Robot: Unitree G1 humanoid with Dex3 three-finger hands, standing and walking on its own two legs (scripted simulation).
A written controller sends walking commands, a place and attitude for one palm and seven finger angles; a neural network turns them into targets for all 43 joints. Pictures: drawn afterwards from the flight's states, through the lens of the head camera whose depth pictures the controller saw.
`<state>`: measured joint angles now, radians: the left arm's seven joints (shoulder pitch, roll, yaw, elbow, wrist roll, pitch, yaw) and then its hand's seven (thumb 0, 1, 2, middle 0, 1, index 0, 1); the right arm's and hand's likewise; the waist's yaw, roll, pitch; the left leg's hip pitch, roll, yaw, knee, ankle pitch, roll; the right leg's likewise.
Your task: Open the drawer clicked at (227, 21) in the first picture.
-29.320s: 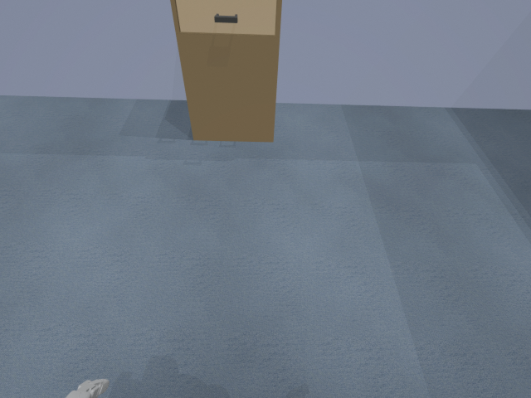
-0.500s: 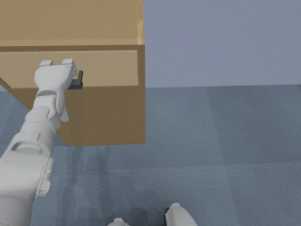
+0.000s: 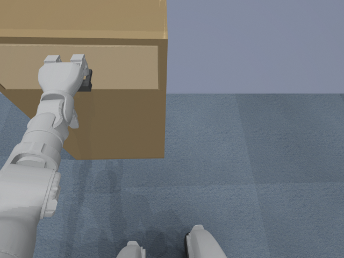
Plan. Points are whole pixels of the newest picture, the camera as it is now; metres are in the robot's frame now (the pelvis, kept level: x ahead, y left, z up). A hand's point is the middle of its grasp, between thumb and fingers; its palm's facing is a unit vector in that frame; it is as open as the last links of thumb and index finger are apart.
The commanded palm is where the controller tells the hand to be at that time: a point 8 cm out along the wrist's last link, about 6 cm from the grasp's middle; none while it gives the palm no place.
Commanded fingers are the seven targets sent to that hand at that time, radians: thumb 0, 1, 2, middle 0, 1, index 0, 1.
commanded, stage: lower the fingers behind the handle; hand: left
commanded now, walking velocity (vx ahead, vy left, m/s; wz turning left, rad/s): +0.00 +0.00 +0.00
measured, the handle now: (71, 79) +0.57 +0.22 +0.01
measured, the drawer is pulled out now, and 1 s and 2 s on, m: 0.00 0.00 0.00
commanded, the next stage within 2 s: lift the fingers back up to retry in 0.74 s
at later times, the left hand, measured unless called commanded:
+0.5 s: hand (71, 95) +0.51 +0.21 +0.02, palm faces +0.01 +0.04 -1.00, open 14.1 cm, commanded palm +0.48 +0.22 +0.04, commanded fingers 0.00 -0.50 0.30 -0.30 -1.20 -0.30 -1.20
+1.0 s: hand (70, 96) +0.50 +0.22 +0.02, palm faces -0.04 +0.02 -1.00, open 14.2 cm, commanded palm +0.48 +0.22 +0.06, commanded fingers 0.00 -0.50 0.30 -0.30 -1.20 -0.30 -1.20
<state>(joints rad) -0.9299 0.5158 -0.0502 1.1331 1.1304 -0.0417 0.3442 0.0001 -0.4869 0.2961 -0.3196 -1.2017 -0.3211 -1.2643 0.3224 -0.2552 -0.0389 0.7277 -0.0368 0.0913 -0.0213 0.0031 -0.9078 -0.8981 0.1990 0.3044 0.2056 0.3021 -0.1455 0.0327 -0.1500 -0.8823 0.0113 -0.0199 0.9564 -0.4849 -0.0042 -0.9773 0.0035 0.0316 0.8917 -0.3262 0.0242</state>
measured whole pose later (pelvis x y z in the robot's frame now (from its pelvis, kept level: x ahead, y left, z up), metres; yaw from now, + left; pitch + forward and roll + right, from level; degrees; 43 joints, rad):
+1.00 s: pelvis -0.03 +0.00 -0.02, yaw +0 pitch +25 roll -1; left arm -0.97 0.60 -0.03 1.07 1.12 -0.07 0.26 0.00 -0.49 0.30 -0.32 -1.20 -0.22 -1.24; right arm 0.35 -0.26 -0.02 0.71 -0.02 0.07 -0.05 0.00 -0.91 -0.90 0.20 0.30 0.21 0.30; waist -0.17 0.04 -0.14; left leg -1.03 0.01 -0.02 1.09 -0.49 0.00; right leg -1.12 0.01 0.04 1.00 -0.32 0.03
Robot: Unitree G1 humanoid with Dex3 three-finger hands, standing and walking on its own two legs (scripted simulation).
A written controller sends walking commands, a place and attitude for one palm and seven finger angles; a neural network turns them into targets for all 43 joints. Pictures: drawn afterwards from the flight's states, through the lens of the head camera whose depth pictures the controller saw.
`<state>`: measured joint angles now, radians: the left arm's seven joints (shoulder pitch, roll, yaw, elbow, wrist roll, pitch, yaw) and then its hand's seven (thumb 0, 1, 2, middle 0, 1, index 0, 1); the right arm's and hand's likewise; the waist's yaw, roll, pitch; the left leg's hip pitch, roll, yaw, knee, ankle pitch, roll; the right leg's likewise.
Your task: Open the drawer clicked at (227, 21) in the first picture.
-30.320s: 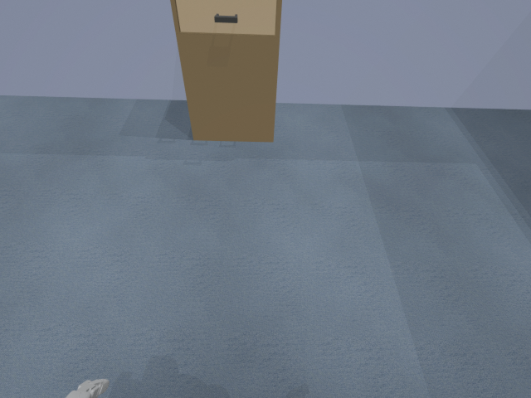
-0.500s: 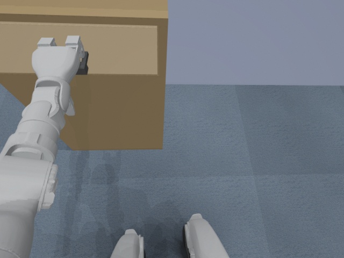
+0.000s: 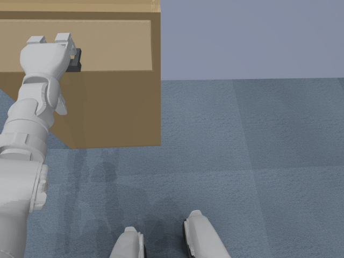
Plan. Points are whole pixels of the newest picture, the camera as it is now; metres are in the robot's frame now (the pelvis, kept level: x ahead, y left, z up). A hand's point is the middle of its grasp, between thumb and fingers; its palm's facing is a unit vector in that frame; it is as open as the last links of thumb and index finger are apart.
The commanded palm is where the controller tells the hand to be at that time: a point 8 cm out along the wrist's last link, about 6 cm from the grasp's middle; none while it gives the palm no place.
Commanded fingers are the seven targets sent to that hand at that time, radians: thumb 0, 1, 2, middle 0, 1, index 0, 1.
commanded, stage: lift the fingers back up to retry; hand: left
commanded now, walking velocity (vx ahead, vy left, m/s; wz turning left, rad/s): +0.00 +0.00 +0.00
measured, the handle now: (59, 59) +0.60 +0.23 +0.03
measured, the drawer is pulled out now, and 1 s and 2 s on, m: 0.00 0.00 0.00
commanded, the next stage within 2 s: re-aim the fingers above the handle in 0.62 s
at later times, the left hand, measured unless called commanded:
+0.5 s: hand (42, 61) +0.53 +0.23 +0.09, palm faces -0.08 +0.00 -1.00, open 13.8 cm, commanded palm +0.52 +0.22 +0.15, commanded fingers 0.00 -0.50 0.30 -0.30 -1.20 -0.30 -1.20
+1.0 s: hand (42, 61) +0.53 +0.22 +0.10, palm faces -0.05 +0.02 -1.00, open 13.8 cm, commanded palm +0.51 +0.22 +0.15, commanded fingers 0.00 -0.50 0.30 -0.30 -1.20 -0.30 -1.20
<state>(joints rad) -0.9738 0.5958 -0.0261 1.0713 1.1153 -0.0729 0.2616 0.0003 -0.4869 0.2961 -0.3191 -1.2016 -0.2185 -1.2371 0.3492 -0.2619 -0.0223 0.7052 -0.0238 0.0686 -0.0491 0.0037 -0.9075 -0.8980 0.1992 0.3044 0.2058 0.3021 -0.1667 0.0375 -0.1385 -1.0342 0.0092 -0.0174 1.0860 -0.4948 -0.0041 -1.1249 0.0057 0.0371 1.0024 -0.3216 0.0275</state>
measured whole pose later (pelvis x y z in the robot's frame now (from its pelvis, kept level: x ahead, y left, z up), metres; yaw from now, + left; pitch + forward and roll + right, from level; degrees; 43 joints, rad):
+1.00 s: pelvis +0.05 +0.00 +0.05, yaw +0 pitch +18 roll -1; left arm -0.83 0.50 -0.08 1.00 1.09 -0.06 0.25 0.00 -0.49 0.30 -0.32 -1.20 -0.32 -1.20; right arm 0.33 -0.24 -0.06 0.71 -0.02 0.12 -0.02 0.00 -0.91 -0.90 0.20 0.30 0.21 0.30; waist -0.10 0.05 -0.13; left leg -0.67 0.01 -0.02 0.79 -0.44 0.00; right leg -0.76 0.00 0.03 0.74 -0.29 0.02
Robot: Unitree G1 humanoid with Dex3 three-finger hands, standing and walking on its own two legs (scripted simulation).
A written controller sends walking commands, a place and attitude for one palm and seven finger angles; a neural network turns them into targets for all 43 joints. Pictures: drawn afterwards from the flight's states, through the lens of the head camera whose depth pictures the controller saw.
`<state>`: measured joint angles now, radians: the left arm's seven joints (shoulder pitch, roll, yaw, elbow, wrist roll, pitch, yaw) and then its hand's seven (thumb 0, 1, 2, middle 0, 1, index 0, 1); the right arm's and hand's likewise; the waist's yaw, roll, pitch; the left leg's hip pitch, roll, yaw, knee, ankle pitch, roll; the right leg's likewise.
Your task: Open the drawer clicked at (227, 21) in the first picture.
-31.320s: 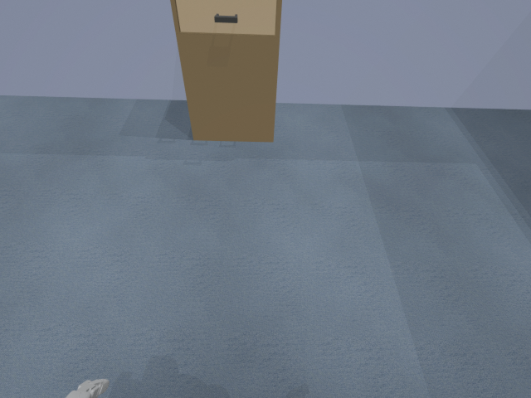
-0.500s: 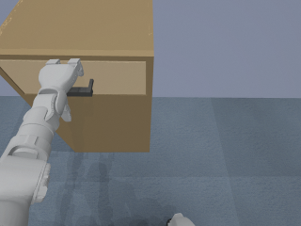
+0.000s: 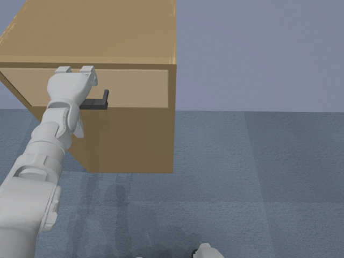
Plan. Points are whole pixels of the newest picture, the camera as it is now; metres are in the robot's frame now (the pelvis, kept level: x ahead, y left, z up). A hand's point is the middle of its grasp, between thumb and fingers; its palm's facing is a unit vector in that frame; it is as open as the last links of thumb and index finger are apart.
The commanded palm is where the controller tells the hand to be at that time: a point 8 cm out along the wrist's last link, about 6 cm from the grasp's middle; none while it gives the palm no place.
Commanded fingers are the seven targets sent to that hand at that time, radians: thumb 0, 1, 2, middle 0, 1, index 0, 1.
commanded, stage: re-aim the fingers above the handle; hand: left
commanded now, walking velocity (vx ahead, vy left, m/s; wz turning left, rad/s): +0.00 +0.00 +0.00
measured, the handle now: (90, 98) +0.55 +0.22 -0.01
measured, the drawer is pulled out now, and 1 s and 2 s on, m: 0.00 0.00 0.00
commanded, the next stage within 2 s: lower the fingers behind the handle in 1.74 s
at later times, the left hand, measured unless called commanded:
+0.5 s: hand (76, 106) +0.47 +0.22 +0.05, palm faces -0.07 +0.04 -1.00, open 13.8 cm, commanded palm +0.46 +0.21 +0.10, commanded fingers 0.00 -0.50 0.30 -0.30 -1.20 -0.30 -1.20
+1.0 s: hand (77, 104) +0.48 +0.23 +0.04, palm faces -0.16 +0.01 -0.99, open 13.8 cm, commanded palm +0.48 +0.22 +0.10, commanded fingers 0.00 -0.50 0.30 -0.30 -1.20 -0.30 -1.20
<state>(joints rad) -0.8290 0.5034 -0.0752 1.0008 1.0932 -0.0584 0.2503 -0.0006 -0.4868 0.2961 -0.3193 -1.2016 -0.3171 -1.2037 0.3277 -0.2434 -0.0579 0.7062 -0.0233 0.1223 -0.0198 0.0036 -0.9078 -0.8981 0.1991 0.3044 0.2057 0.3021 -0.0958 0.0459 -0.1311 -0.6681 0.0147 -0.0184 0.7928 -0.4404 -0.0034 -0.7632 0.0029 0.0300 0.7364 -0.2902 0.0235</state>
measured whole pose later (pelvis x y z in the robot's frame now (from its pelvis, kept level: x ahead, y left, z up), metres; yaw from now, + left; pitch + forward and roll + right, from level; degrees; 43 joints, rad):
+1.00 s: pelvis -0.01 +0.00 +0.00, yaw +0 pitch +19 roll -1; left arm -0.89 0.57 -0.08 1.05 1.06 -0.10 0.13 0.00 -0.49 0.30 -0.32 -1.20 -0.32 -1.20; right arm 0.37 -0.26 -0.05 0.72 -0.02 0.10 -0.06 0.00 -0.91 -0.90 0.20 0.30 0.21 0.30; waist -0.12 0.04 -0.13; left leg -0.72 0.01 -0.01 0.81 -0.43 0.00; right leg -0.81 0.00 0.04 0.75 -0.27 0.03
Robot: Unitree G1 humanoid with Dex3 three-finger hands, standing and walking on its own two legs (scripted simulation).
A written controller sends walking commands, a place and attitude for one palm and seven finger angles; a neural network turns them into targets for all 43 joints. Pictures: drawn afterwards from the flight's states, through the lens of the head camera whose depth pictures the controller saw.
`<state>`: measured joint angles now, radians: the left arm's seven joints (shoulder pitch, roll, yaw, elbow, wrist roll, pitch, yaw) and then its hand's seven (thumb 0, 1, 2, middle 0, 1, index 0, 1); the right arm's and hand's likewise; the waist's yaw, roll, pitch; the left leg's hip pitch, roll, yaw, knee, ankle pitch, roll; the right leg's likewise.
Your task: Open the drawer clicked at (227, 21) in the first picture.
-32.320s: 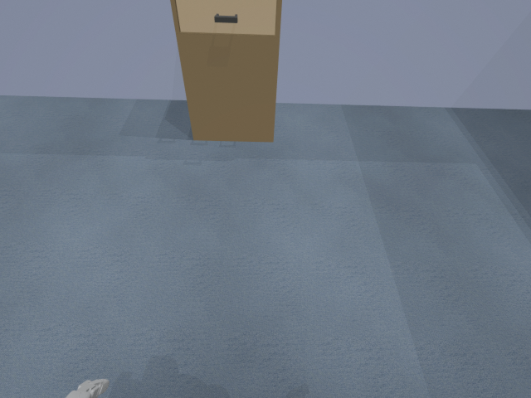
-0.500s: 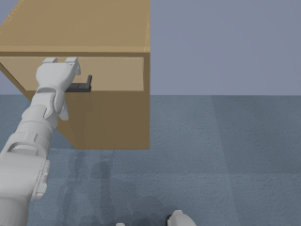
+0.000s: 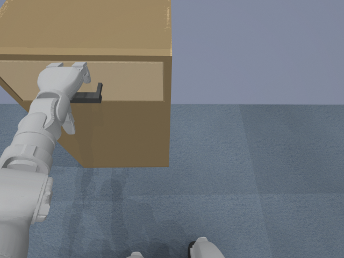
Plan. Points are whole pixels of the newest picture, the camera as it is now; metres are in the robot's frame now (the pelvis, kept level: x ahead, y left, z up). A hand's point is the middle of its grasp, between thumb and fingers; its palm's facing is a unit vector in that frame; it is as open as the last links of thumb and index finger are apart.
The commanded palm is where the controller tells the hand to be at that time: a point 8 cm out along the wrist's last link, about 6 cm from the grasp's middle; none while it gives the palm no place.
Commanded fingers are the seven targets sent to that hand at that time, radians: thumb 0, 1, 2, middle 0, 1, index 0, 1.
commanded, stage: re-aim the fingers above the handle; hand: left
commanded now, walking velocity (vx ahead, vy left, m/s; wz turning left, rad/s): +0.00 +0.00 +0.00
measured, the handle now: (83, 91) +0.56 +0.23 -0.01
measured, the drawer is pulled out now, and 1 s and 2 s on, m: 0.00 0.00 0.00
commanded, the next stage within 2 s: lower the fingers behind the handle in 0.74 s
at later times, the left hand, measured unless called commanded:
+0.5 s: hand (65, 96) +0.49 +0.24 +0.06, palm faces -0.13 +0.03 -0.99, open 13.8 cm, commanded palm +0.48 +0.22 +0.10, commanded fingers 0.00 -0.50 0.30 -0.30 -1.20 -0.30 -1.20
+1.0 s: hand (66, 96) +0.50 +0.24 +0.05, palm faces -0.13 +0.02 -0.99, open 13.8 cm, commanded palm +0.48 +0.24 +0.09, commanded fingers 0.00 -0.50 0.30 -0.30 -1.20 -0.30 -1.20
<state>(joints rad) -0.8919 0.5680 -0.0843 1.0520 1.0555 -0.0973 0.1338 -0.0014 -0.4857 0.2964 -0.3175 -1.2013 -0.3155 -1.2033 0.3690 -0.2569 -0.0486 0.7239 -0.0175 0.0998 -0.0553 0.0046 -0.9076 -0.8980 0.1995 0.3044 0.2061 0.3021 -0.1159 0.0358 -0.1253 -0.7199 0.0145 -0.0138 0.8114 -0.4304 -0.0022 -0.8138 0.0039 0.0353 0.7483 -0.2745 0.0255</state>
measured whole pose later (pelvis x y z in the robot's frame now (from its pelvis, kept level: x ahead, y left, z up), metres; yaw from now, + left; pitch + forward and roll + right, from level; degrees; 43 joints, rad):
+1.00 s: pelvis +0.00 +0.00 +0.00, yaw +0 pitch +19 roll -1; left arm -0.89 0.58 -0.05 1.08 1.08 -0.08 0.17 0.00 -0.49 0.30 -0.32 -1.20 -0.33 -1.21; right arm 0.35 -0.25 -0.04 0.72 -0.01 0.12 -0.05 0.00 -0.91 -0.90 0.20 0.30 0.21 0.30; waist -0.12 0.04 -0.13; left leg -0.71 0.02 -0.02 0.81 -0.44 -0.01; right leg -0.81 0.01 0.03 0.75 -0.28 0.02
